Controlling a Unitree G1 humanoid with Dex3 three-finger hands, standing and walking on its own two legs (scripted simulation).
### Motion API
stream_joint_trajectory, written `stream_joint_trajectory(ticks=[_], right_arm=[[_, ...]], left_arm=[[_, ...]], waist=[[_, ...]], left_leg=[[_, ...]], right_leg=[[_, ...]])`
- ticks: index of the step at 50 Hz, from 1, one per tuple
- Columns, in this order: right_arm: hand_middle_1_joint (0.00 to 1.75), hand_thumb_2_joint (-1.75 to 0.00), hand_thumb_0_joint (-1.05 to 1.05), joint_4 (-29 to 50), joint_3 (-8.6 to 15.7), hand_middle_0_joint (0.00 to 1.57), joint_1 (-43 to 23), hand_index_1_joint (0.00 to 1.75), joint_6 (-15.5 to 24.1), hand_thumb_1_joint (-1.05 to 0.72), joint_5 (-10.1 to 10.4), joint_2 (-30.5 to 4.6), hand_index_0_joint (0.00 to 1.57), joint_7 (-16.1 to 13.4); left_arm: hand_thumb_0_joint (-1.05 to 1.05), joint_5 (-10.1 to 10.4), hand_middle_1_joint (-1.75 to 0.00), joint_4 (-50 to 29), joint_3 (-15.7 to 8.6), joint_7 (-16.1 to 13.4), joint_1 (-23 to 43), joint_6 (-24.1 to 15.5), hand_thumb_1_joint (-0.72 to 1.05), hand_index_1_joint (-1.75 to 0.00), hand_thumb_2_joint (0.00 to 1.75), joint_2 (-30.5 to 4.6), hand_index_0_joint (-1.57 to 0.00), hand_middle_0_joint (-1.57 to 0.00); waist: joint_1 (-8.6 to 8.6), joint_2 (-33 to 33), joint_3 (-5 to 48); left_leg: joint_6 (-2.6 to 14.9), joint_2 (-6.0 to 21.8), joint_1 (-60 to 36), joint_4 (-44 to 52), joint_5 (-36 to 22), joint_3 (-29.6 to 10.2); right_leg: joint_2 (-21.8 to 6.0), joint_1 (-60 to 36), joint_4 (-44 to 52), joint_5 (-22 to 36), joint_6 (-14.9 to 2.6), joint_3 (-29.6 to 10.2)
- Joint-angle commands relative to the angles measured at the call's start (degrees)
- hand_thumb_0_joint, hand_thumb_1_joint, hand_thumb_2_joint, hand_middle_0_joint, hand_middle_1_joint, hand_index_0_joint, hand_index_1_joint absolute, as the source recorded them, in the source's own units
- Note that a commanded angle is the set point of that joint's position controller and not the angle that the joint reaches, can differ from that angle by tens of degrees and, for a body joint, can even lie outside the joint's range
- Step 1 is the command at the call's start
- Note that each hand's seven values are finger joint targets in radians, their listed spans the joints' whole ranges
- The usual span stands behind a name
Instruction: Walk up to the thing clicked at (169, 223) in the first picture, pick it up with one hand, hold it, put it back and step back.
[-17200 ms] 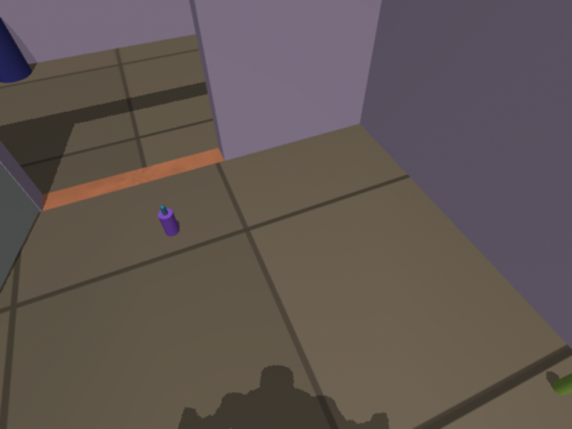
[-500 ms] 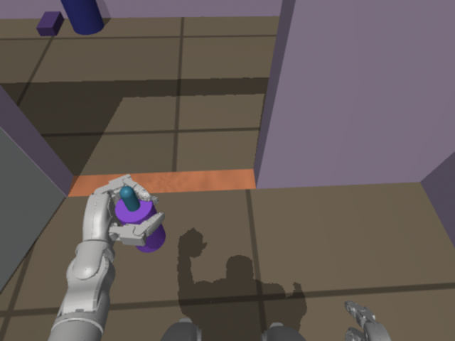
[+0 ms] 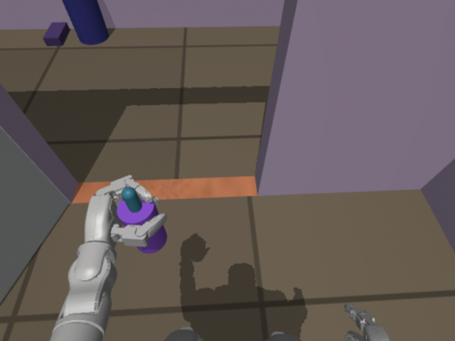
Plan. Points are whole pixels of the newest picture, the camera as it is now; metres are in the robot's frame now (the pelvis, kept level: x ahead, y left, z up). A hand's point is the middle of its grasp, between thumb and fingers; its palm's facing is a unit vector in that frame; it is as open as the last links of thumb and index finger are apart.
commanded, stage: hold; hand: left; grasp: from the side
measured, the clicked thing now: (140, 217) +0.32 +0.17 +0.00
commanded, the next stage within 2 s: none
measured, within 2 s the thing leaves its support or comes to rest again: neither
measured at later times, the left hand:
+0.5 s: hand (138, 215) +0.31 +0.17 +0.03, palm faces +0.07 -1.00 -0.03, open 6.6 cm
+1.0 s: hand (140, 214) +0.31 +0.16 +0.04, palm faces +0.05 -1.00 -0.03, open 6.6 cm
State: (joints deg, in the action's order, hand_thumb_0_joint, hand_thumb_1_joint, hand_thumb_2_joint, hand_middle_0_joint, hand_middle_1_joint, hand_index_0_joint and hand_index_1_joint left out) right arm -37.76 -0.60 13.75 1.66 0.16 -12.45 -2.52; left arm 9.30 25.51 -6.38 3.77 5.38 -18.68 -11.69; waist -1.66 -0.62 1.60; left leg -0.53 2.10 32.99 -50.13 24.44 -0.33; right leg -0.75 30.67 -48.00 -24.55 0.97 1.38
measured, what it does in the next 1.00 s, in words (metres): stands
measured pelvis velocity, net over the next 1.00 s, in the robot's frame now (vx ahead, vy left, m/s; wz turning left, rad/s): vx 0.00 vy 0.00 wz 0.00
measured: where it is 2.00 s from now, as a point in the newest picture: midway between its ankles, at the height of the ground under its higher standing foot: outside the picture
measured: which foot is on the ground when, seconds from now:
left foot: down 0.00-1.00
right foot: down 0.00-1.00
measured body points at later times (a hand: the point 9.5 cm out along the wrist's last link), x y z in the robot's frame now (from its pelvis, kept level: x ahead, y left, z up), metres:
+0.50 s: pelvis +0.00 +0.00 +0.01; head +0.04 +0.01 +0.45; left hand +0.30 +0.22 +0.04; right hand +0.12 -0.24 -0.10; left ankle +0.01 +0.12 -0.70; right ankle +0.00 -0.13 -0.70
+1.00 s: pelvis +0.00 +0.00 +0.01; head +0.04 +0.01 +0.45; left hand +0.30 +0.22 +0.04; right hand +0.12 -0.24 -0.10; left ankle +0.01 +0.12 -0.70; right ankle +0.00 -0.13 -0.70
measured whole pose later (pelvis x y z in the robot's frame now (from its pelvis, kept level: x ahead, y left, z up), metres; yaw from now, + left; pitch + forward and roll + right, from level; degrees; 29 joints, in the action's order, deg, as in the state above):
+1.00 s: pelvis +0.00 +0.00 +0.01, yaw +0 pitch +5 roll -1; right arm -39.1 -0.2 13.5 2.9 0.2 -12.4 -1.4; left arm 9.0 25.7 -5.0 3.3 5.3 -19.2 -11.0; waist -1.3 -0.9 0.7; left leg -0.2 1.8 29.7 -47.3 22.9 0.0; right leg -1.0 27.4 -45.0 -22.9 1.3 1.1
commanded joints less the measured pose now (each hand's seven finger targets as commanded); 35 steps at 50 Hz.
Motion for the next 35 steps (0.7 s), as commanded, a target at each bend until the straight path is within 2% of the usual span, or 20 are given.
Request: stream_joint_trajectory(ticks=[1,2,3,5,7,8,12,13,17,18,21,22,23,24,26,27,29,31,33,35], right_arm=[[0.30,-0.90,0.00,6.94,2.58,0.20,-0.76,0.30,2.47,-0.92,-0.01,-7.58,0.20,-0.66],[0.30,-0.90,0.00,6.62,2.64,0.20,-0.29,0.30,2.41,-0.92,0.00,-7.64,0.20,-0.80],[0.30,-0.90,0.00,6.71,2.50,0.20,-0.52,0.30,2.40,-0.93,-0.01,-7.48,0.20,-0.86],[0.30,-0.90,0.00,6.33,2.67,0.20,-0.17,0.30,2.44,-0.92,-0.09,-7.58,0.20,-0.91],[0.30,-0.90,0.00,6.50,2.57,0.20,-0.76,0.30,2.35,-0.92,-0.04,-7.48,0.20,-0.79],[0.30,-0.90,0.00,6.26,2.70,0.20,-0.60,0.30,2.34,-0.92,-0.05,-7.66,0.20,-0.80],[0.30,-0.90,0.00,5.96,2.71,0.20,-1.33,0.30,2.35,-0.92,0.18,-7.48,0.20,-0.84],[0.30,-0.90,0.00,6.27,2.61,0.20,-1.79,0.30,2.39,-0.92,0.15,-7.35,0.20,-0.65],[0.30,-0.90,0.00,6.28,3.17,0.20,-1.89,0.30,2.46,-0.92,0.20,-7.77,0.20,-0.35],[0.30,-0.90,0.00,6.26,3.28,0.20,-1.74,0.30,2.45,-0.92,0.19,-7.80,0.20,-0.17],[0.30,-0.90,0.00,6.81,3.27,0.20,-1.46,0.30,2.59,-0.92,0.19,-7.68,0.20,-0.10],[0.30,-0.90,0.00,7.15,2.96,0.20,-1.80,0.30,2.64,-0.92,0.15,-7.42,0.20,-0.03],[0.30,-0.90,0.00,6.71,3.28,0.20,-1.72,0.30,2.86,-0.92,0.26,-7.84,0.20,-0.06],[0.30,-0.91,0.00,6.74,2.98,0.20,-1.81,0.30,3.00,-0.93,0.22,-7.57,0.20,-0.07],[0.30,-0.91,0.00,6.57,2.99,0.20,-2.02,0.30,3.14,-0.92,0.13,-7.39,0.20,-0.22],[0.30,-0.91,0.00,6.14,2.81,0.20,-1.87,0.30,3.06,-0.92,0.06,-7.22,0.20,-0.30],[0.30,-0.91,0.00,5.96,2.68,0.20,-1.58,0.30,3.24,-0.92,0.06,-7.32,0.20,-0.26],[0.30,-0.90,0.00,6.03,3.04,0.20,-1.97,0.30,3.51,-0.92,-0.01,-7.72,0.20,-0.11],[0.30,-0.90,0.00,5.80,3.09,0.20,-1.53,0.30,3.24,-0.91,0.00,-7.79,0.20,-0.31],[0.30,-0.90,0.00,5.72,2.82,0.20,-1.59,0.30,3.33,-0.91,0.09,-7.56,0.20,-0.30]], left_arm=[[0.00,2.20,-1.34,-22.16,-4.07,-0.58,22.46,-7.86,0.34,-1.34,1.15,-8.27,-1.26,-1.25],[0.00,2.31,-1.34,-23.79,-5.21,-0.85,22.60,-7.96,0.34,-1.33,1.15,-9.30,-1.26,-1.25],[0.00,2.02,-1.35,-19.87,-3.38,-0.66,19.34,-7.33,0.34,-1.34,1.16,-7.05,-1.26,-1.25],[0.00,1.71,-1.34,-24.22,-4.85,-1.07,22.82,-7.59,0.35,-1.34,1.16,-9.72,-1.26,-1.25],[0.00,1.51,-1.34,-21.71,-3.21,-1.01,20.40,-7.03,0.35,-1.34,1.16,-7.79,-1.26,-1.25],[0.00,1.56,-1.35,-22.53,-4.36,-1.13,21.96,-7.15,0.35,-1.34,1.17,-8.99,-1.26,-1.25],[0.00,1.84,-1.34,-19.25,-4.36,-1.21,19.73,-6.69,0.35,-1.34,1.16,-7.84,-1.26,-1.25],[0.00,1.72,-1.35,-16.40,-2.66,-1.03,18.81,-6.35,0.35,-1.34,1.16,-5.75,-1.26,-1.25],[0.00,1.26,-1.36,-19.71,-4.79,-0.90,22.33,-7.40,0.35,-1.36,1.18,-9.26,-1.27,-1.26],[0.00,1.20,-1.36,-16.02,-4.84,-0.77,18.78,-7.27,0.34,-1.35,1.18,-8.26,-1.27,-1.26],[0.00,1.68,-1.34,-23.20,-3.97,-0.59,20.64,-8.30,0.36,-1.34,1.16,-8.20,-1.26,-1.25],[0.00,1.78,-1.32,-20.02,-2.17,-0.42,18.33,-7.79,0.38,-1.32,1.15,-5.69,-1.25,-1.24],[0.00,1.98,-1.33,-23.53,-4.27,-0.76,20.89,-8.10,0.37,-1.32,1.15,-8.38,-1.25,-1.24],[0.00,1.79,-1.34,-21.92,-3.05,-0.91,19.48,-7.93,0.37,-1.33,1.15,-7.15,-1.26,-1.25],[0.00,1.20,-1.31,-25.38,-4.11,-1.56,22.72,-8.37,0.35,-1.31,1.14,-9.10,-1.23,-1.22],[0.00,1.20,-1.30,-23.83,-4.61,-1.89,22.21,-8.17,0.36,-1.30,1.13,-8.90,-1.22,-1.21],[0.00,1.73,-1.32,-20.12,-2.73,-1.78,19.47,-7.76,0.38,-1.32,1.15,-5.70,-1.23,-1.22],[0.00,1.55,-1.33,-23.07,-4.47,-1.93,23.53,-8.52,0.36,-1.33,1.17,-8.40,-1.23,-1.23],[0.00,1.07,-1.33,-24.10,-5.50,-1.92,22.56,-8.53,0.40,-1.32,1.17,-10.44,-1.23,-1.22],[0.00,1.32,-1.35,-22.49,-4.09,-1.54,20.81,-8.42,0.38,-1.34,1.18,-8.58,-1.25,-1.24]], waist=[[-0.60,-4.02,20.14],[-0.28,-3.43,21.26],[-0.71,-1.69,20.02],[-0.42,-3.36,21.50],[-0.38,-2.94,18.43],[-0.46,-3.05,19.29],[-0.11,-0.89,16.86],[-0.57,-0.78,14.94],[0.22,-2.31,16.56],[0.39,-1.09,16.83],[0.64,-2.79,21.04],[-0.06,-1.87,19.64],[0.45,-2.66,19.93],[0.06,-2.51,18.86],[-0.10,-4.13,19.35],[-0.11,-3.25,18.67],[-0.73,-1.07,17.04],[-0.30,-4.55,17.69],[0.21,-4.43,19.06],[0.06,-2.89,16.58]], left_leg=[[0.42,-1.60,-12.60,6.68,-18.66,0.03],[0.52,-1.56,-13.09,6.78,-19.08,-0.10],[0.69,-1.67,-12.37,6.74,-19.14,-0.05],[0.74,-1.75,-12.97,6.65,-19.74,0.28],[0.51,-1.51,-12.73,7.63,-19.56,0.00],[0.58,-1.56,-12.93,7.52,-19.01,0.11],[0.77,-1.64,-11.76,8.44,-16.96,0.28],[0.67,-1.55,-11.35,8.86,-16.50,0.16],[0.59,-1.63,-11.73,9.07,-15.86,0.29],[0.57,-1.51,-12.08,8.99,-16.90,0.01],[0.49,-1.56,-14.80,8.70,-18.97,0.16],[0.54,-1.71,-13.87,8.47,-18.91,0.29],[0.51,-1.70,-14.03,8.91,-18.46,0.29],[0.50,-1.75,-13.67,8.79,-17.91,0.36],[0.33,-1.66,-14.24,9.25,-16.90,0.36],[0.32,-1.54,-13.90,9.35,-16.36,0.11],[0.37,-1.37,-13.18,9.44,-16.85,-0.21],[-0.08,-1.20,-13.66,9.86,-15.80,-0.49],[0.02,-1.26,-14.54,9.77,-16.99,-0.40],[0.26,-1.48,-13.29,9.90,-15.84,-0.09]], right_leg=[[1.66,-6.92,5.95,20.12,-1.46,0.35],[1.70,-7.68,6.03,20.52,-1.40,0.49],[1.56,-8.20,6.41,21.09,-1.18,0.46],[1.37,-9.00,6.51,22.10,-1.19,0.14],[1.63,-7.92,6.70,21.16,-1.37,0.61],[1.53,-8.45,7.13,20.82,-1.30,0.49],[1.34,-9.03,8.08,19.66,-1.06,0.58],[1.53,-7.87,8.00,19.12,-1.13,0.69],[1.31,-8.59,8.01,18.22,-1.31,0.58],[1.49,-8.74,7.81,18.72,-1.29,0.81],[1.47,-9.97,7.68,20.21,-1.40,0.72],[1.51,-9.96,7.79,20.53,-1.25,0.63],[1.48,-10.21,7.91,20.23,-1.30,0.64],[1.44,-9.78,7.95,19.89,-1.26,0.48],[1.39,-8.86,8.06,18.94,-1.40,0.40],[1.48,-8.61,8.18,18.36,-1.37,0.56],[1.62,-8.46,8.14,18.65,-1.33,0.90],[1.69,-7.67,7.64,17.08,-1.67,0.95],[1.61,-8.46,7.80,18.17,-1.58,0.87],[1.48,-8.61,8.34,17.73,-1.45,0.76]])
